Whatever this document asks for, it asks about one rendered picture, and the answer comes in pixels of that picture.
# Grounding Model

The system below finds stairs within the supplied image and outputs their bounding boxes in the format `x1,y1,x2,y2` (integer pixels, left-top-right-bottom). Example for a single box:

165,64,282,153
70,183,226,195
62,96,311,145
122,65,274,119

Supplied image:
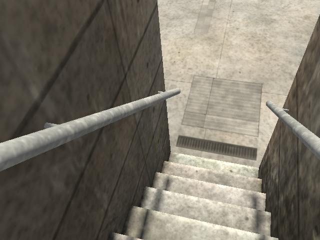
108,152,279,240

